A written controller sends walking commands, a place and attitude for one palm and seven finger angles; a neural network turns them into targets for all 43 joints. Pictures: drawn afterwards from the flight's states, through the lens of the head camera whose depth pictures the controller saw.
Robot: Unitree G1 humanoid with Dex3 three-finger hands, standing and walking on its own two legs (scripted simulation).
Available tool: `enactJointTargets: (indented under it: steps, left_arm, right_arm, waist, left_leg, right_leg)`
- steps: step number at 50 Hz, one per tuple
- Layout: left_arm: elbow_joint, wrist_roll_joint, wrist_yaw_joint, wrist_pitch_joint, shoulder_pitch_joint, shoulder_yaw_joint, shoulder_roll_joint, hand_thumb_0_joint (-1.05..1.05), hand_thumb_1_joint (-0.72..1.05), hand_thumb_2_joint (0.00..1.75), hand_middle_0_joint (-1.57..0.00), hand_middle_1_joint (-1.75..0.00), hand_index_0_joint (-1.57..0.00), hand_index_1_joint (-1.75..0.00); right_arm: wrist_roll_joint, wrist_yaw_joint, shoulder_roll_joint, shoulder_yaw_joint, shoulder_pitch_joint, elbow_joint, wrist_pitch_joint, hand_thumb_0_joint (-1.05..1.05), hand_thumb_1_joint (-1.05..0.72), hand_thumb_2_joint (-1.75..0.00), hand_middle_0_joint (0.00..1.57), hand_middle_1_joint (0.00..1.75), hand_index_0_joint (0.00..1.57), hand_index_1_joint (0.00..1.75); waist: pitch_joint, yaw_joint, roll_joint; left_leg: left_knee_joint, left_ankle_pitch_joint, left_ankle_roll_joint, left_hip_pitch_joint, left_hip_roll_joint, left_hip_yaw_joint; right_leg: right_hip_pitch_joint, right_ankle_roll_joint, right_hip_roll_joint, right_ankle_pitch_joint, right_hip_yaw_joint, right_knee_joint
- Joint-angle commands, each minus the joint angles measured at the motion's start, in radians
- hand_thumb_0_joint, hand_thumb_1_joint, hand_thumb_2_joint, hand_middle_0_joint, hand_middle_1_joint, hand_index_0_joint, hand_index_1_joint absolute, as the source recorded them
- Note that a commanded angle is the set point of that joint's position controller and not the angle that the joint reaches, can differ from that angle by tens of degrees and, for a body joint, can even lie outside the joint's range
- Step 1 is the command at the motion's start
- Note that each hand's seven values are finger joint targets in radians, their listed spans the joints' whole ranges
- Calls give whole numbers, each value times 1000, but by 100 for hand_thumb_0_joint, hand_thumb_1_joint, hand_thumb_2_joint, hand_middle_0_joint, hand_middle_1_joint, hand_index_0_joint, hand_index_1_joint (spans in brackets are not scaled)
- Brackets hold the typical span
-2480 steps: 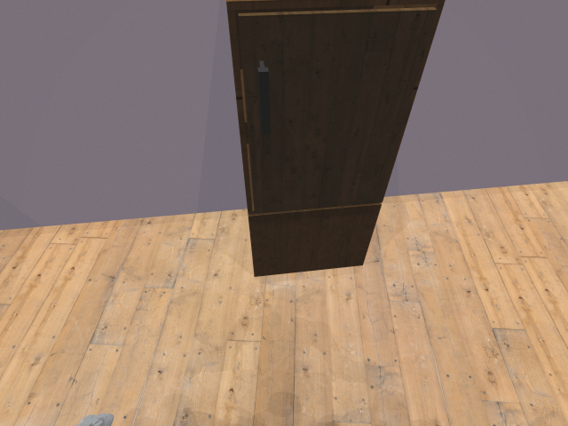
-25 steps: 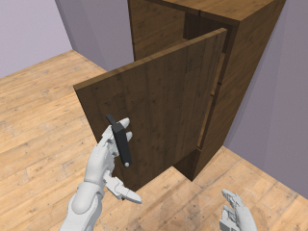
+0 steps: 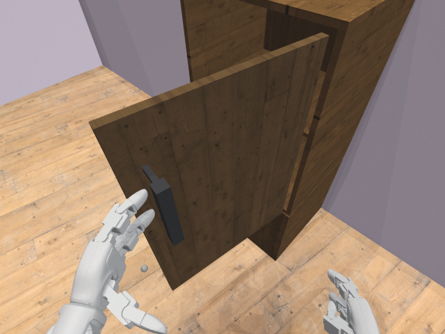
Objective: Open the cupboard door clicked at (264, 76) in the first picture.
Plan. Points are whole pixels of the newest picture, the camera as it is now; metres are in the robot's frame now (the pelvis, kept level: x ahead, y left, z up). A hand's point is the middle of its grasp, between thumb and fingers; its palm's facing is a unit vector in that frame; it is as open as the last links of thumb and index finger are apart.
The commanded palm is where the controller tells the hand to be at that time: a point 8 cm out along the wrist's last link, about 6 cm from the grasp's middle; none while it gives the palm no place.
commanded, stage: slide the hand sideways off the handle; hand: left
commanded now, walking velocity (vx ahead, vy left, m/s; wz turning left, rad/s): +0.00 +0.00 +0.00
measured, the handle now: (163, 206) +0.30 +0.13 +0.10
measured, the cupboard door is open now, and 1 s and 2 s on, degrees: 80 79 79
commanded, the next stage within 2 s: draw the hand back to the body in 0.36 s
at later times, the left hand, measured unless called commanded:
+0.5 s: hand (105, 289) +0.17 +0.18 +0.09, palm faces -0.04 -1.00 -0.04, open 16.3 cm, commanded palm +0.14 +0.24 +0.10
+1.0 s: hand (71, 266) +0.18 +0.22 +0.13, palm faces +0.02 -0.99 -0.14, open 16.1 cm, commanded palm +0.14 +0.27 +0.15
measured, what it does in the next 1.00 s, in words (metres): stands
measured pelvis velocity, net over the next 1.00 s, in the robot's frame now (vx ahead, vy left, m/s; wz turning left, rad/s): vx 0.00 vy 0.03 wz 0.01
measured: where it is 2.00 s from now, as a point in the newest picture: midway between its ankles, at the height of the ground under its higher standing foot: outside the picture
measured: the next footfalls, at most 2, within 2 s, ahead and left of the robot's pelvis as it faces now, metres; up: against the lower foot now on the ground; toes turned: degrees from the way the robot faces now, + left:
none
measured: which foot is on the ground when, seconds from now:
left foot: down 0.00-1.00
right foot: down 0.00-1.00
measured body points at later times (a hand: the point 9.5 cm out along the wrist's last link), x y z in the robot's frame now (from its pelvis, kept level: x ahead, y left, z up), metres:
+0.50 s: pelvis +0.00 +0.01 -0.01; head +0.00 +0.00 +0.44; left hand +0.16 +0.23 +0.10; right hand +0.19 -0.22 -0.06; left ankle -0.01 +0.11 -0.70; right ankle +0.02 -0.10 -0.70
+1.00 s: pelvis +0.00 +0.03 +0.01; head -0.01 +0.02 +0.46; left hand +0.17 +0.27 +0.14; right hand +0.19 -0.19 -0.05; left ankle -0.01 +0.11 -0.70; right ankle +0.02 -0.10 -0.70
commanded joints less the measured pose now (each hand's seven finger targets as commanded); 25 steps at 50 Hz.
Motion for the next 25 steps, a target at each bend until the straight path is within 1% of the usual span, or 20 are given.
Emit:
enactJointTargets:
  steps: [1,2,4,5,7,8,9,10,12,13,14,15,16,17,18,19,20,22,24,25]
  left_arm:
    - [-205,-48,-14,-54,41,152,90,0,-50,30,-15,-30,-15,-30]
    - [-193,-56,-20,-52,47,168,99,0,-50,30,-15,-30,-15,-30]
    - [-210,-71,-34,-58,34,190,116,0,-50,30,-15,-30,-15,-30]
    - [-210,-76,-39,-62,56,198,121,0,-50,30,-15,-30,-15,-30]
    - [-220,-86,-56,-74,77,197,113,0,-50,30,-15,-30,-15,-30]
    - [-221,-93,-64,-80,84,208,123,0,-50,30,-15,-30,-15,-30]
    - [-219,-98,-73,-87,95,221,132,0,-50,30,-15,-30,-15,-30]
    - [-215,-101,-84,-92,101,221,136,0,-50,30,-15,-30,-15,-30]
    - [-215,-111,-107,-104,67,221,143,0,-50,30,-15,-30,-15,-30]
    - [-211,-117,-118,-109,69,231,150,0,-50,30,-15,-30,-15,-30]
    - [-211,-122,-127,-114,68,239,158,0,-50,30,-15,-30,-15,-30]
    - [-195,-127,-135,-113,64,242,163,0,-50,30,-15,-30,-15,-30]
    - [-205,-132,-143,-117,57,250,168,0,-50,30,-15,-30,-15,-30]
    - [-220,-136,-148,-119,53,228,151,0,-50,30,-15,-30,-15,-30]
    - [-224,-139,-153,-120,38,204,133,0,-50,30,-15,-30,-15,-30]
    - [-211,-139,-152,-116,39,217,148,0,-50,30,-15,-30,-15,-30]
    - [-194,-136,-148,-110,38,214,145,0,-50,30,-15,-30,-15,-30]
    - [-194,-130,-141,-100,12,208,143,0,-50,30,-15,-30,-15,-30]
    - [-231,-120,-127,-92,22,216,158,0,-50,30,-15,-30,-15,-30]
    - [-231,-114,-113,-84,23,240,183,0,-50,30,-15,-30,-15,-30]
  right_arm:
    - [6,-15,-93,-49,-87,-177,-65,0,-90,-90,20,30,20,30]
    - [8,-16,-92,-50,-86,-174,-62,0,-90,-90,20,30,20,30]
    - [10,-18,-96,-52,-89,-176,-61,0,-90,-90,20,30,20,30]
    - [10,-19,-95,-55,-93,-175,-62,0,-90,-90,20,30,20,30]
    - [12,-18,-94,-56,-91,-178,-68,0,-90,-90,20,30,20,30]
    - [13,-17,-94,-57,-90,-176,-71,0,-90,-90,20,30,20,30]
    - [15,-18,-96,-61,-89,-174,-73,0,-90,-90,20,30,20,30]
    - [14,-19,-99,-61,-95,-172,-76,0,-90,-90,20,30,20,30]
    - [16,-22,-104,-61,-94,-166,-83,0,-90,-90,20,30,20,30]
    - [17,-24,-105,-62,-90,-164,-88,0,-90,-90,20,30,20,30]
    - [19,-27,-108,-63,-93,-164,-93,0,-90,-90,20,30,20,30]
    - [17,-28,-111,-62,-95,-158,-98,0,-90,-90,20,30,20,30]
    - [21,-29,-112,-63,-96,-156,-103,0,-90,-90,20,30,20,30]
    - [22,-29,-112,-61,-98,-160,-110,0,-90,-90,20,30,20,30]
    - [22,-29,-113,-59,-98,-161,-118,0,-90,-90,20,30,20,30]
    - [24,-30,-115,-60,-96,-158,-122,0,-90,-90,20,30,20,30]
    - [21,-29,-117,-59,-100,-151,-124,0,-90,-90,20,30,20,30]
    - [23,-32,-118,-58,-101,-151,-127,0,-90,-90,20,30,20,30]
    - [23,-30,-114,-57,-103,-161,-132,0,-90,-90,20,30,20,30]
    - [23,-29,-112,-58,-109,-154,-131,0,-90,-90,20,30,20,30]
  waist:
    - [-133,18,-54]
    - [-109,15,-71]
    - [-108,13,-68]
    - [-105,15,-58]
    - [-109,13,-51]
    - [-112,12,-53]
    - [-114,9,-76]
    - [-105,9,-72]
    - [-86,-6,-51]
    - [-88,-7,-57]
    - [-92,-4,-50]
    - [-84,-6,-52]
    - [-97,-6,-28]
    - [-103,-6,-25]
    - [-103,-12,-29]
    - [-102,-8,-26]
    - [-89,-11,-54]
    - [-82,-13,-42]
    - [-106,3,0]
    - [-114,8,-4]
  left_leg:
    - [-104,232,4,-35,-27,-24]
    - [-107,233,3,-44,-24,-26]
    - [-100,226,2,-50,-26,-28]
    - [-91,229,2,-54,-26,-29]
    - [-89,241,2,-47,-25,-30]
    - [-85,238,2,-51,-26,-32]
    - [-78,234,2,-56,-26,-33]
    - [-71,231,4,-65,-26,-34]
    - [-67,209,4,-66,-25,-36]
    - [-63,205,5,-67,-25,-37]
    - [-62,205,5,-65,-23,-41]
    - [-54,201,6,-73,-23,-41]
    - [-56,203,5,-62,-23,-42]
    - [-60,204,6,-54,-24,-44]
    - [-63,203,6,-48,-23,-47]
    - [-64,197,6,-51,-21,-50]
    - [-59,190,8,-61,-20,-52]
    - [-68,162,6,-60,-19,-55]
    - [-84,161,5,-43,-19,-56]
    - [-86,166,5,-42,-17,-57]
  right_leg:
    - [166,18,-4,244,108,-138]
    - [158,19,-2,252,100,-137]
    - [151,20,-1,238,106,-138]
    - [156,19,-3,240,115,-141]
    - [148,21,-2,265,108,-133]
    - [147,23,-2,263,112,-133]
    - [143,27,-3,262,116,-135]
    - [141,25,-4,255,123,-138]
    - [108,25,-3,208,123,-144]
    - [104,25,-2,195,122,-144]
    - [101,23,-1,185,119,-143]
    - [101,22,-3,173,129,-149]
    - [99,21,-2,173,124,-145]
    - [94,19,2,169,110,-139]
    - [89,20,5,167,102,-135]
    - [82,18,8,153,98,-132]
    - [80,18,9,137,100,-138]
    - [61,18,9,92,93,-139]
    - [72,13,9,89,84,-132]
    - [87,11,10,89,87,-133]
